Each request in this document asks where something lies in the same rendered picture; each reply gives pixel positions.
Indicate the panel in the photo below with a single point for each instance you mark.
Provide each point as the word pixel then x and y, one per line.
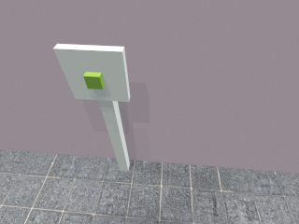
pixel 75 61

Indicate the button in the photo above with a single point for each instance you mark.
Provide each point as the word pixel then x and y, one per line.
pixel 94 80

